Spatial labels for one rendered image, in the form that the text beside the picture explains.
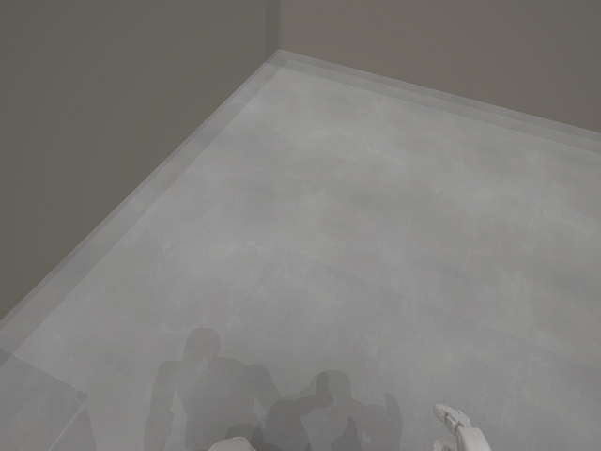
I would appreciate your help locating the robot right hand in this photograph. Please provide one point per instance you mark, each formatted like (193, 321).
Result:
(468, 438)

